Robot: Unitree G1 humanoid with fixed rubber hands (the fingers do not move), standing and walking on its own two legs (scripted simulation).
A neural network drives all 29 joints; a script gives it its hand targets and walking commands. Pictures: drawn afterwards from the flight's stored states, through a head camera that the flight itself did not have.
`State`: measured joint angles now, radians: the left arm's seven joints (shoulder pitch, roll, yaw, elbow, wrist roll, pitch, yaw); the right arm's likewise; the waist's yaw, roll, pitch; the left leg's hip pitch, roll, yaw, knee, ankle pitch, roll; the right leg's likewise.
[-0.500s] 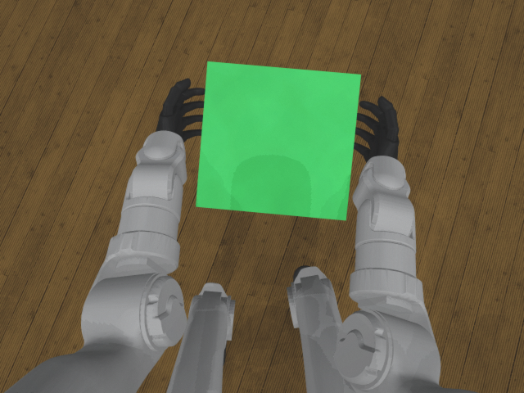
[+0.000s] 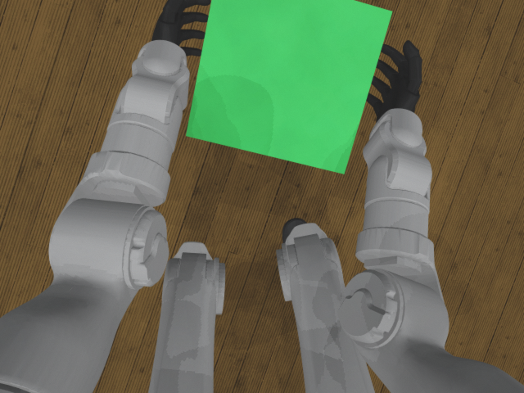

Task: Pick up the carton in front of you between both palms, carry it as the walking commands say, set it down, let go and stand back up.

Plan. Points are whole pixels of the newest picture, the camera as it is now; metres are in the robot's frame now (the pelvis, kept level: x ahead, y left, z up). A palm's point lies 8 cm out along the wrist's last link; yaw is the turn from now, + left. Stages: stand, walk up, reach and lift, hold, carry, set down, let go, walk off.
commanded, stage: set down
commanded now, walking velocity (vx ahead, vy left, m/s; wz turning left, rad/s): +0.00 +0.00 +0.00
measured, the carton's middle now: (277, 88) +0.52 -0.08 -0.24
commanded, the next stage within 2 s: none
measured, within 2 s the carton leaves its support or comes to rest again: rests again in 0.86 s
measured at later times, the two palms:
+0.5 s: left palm (192, 54) +0.58 +0.04 -0.24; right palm (368, 112) +0.47 -0.23 -0.22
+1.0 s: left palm (191, 54) +0.59 +0.05 -0.25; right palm (370, 109) +0.48 -0.24 -0.23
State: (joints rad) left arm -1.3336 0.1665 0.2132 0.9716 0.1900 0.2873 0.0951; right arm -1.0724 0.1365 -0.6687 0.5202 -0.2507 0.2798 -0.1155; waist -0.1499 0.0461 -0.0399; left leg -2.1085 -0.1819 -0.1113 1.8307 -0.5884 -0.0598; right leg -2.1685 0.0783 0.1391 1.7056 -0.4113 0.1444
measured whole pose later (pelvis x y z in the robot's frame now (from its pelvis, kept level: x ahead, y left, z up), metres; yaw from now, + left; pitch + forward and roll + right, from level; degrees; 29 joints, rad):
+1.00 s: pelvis +0.00 +0.00 -0.08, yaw -2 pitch +45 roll -6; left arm -1.63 0.28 0.12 1.20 0.21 0.20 0.01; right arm -1.31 0.00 -0.76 0.78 -0.22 0.20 -0.05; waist -0.19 0.00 0.22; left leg -2.26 -0.16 -0.10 2.14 -0.67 -0.03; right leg -2.30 0.06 0.08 1.99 -0.49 0.15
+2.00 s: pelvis -0.02 -0.01 -0.07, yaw -2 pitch +40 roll -5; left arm -1.65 0.55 -0.21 1.13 -0.11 0.21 -0.01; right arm -1.29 -0.09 -0.39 0.84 0.19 0.12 -0.22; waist -0.21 -0.02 0.28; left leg -2.19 -0.03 -0.08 2.12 -0.63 -0.02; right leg -2.24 0.02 0.00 1.97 -0.43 0.07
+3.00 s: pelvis +0.03 -0.01 +0.17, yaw +1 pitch +45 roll -1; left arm -1.15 0.33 0.20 0.92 0.17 0.24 -0.06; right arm -0.76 0.01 -0.41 0.48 -0.06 0.21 -0.07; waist -0.20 0.04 -0.07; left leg -1.52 -0.05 -0.07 1.13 -0.39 -0.02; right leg -1.57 -0.01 0.04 1.04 -0.26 0.05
